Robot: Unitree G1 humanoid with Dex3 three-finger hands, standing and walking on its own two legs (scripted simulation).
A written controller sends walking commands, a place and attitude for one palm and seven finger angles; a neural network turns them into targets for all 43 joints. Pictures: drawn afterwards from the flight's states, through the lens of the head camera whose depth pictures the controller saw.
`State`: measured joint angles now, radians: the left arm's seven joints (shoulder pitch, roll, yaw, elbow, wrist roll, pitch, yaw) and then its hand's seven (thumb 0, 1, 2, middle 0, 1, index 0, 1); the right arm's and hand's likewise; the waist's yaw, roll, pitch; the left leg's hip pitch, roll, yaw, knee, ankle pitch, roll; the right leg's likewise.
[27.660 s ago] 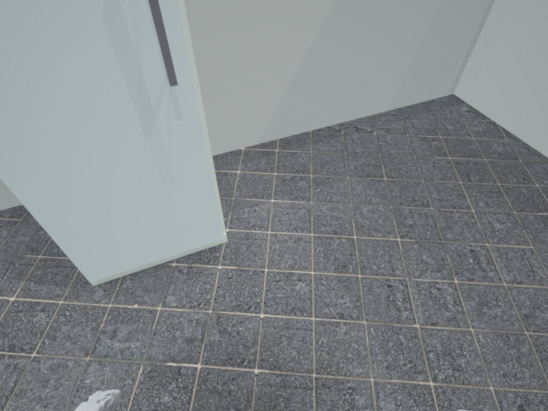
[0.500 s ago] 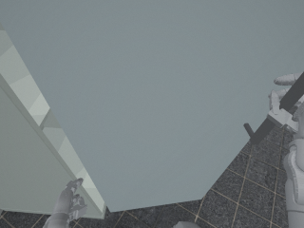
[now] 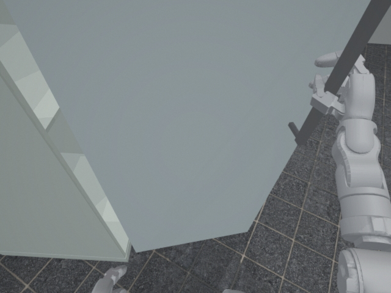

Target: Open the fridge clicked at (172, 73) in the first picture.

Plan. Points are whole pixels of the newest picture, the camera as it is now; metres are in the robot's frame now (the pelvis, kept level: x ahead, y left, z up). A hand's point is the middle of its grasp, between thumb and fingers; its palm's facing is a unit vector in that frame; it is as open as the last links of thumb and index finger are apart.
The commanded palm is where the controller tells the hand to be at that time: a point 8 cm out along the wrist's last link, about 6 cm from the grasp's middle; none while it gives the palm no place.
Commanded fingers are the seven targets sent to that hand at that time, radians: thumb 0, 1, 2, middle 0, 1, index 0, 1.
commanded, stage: stop walking and hold the door back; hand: right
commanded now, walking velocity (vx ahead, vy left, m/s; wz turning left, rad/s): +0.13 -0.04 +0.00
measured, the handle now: (327, 77) +0.45 -0.22 +0.23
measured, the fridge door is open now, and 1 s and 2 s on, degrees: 76 72 72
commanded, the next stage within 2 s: loosen the grip on the handle in 0.08 s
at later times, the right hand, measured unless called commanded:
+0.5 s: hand (313, 93) +0.44 -0.20 +0.20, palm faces +0.24 +0.95 -0.19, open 10.9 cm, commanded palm +0.39 -0.24 +0.21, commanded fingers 0.00 0.55 -0.20 0.36 1.28 0.36 1.28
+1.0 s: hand (312, 102) +0.44 -0.21 +0.18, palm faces +0.29 +0.94 -0.21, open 14.7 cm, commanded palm +0.40 -0.27 +0.19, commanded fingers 0.00 0.55 -0.20 0.25 1.15 0.25 1.15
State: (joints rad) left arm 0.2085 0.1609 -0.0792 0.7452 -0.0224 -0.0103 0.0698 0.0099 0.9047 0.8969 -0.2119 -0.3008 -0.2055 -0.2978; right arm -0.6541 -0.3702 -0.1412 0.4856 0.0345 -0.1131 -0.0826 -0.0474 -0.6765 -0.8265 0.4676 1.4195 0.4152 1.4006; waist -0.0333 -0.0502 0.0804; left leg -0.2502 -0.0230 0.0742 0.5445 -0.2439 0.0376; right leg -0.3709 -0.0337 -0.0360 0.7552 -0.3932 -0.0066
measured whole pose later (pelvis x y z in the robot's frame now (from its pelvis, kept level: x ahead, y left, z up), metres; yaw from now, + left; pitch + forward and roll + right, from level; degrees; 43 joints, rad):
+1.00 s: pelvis +0.05 +0.01 +0.00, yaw +0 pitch +2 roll -1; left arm 0.21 0.26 -0.01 0.69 -0.02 -0.10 0.06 0.01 0.91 0.90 -0.21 -0.30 -0.20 -0.30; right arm -0.46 -0.34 -0.25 0.46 0.01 -0.18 -0.05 -0.01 0.55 -0.20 0.28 1.16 0.25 1.15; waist 0.00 -0.01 -0.04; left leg -0.29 0.01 0.05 0.58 -0.33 0.02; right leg -0.33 -0.07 -0.06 0.54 -0.25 0.03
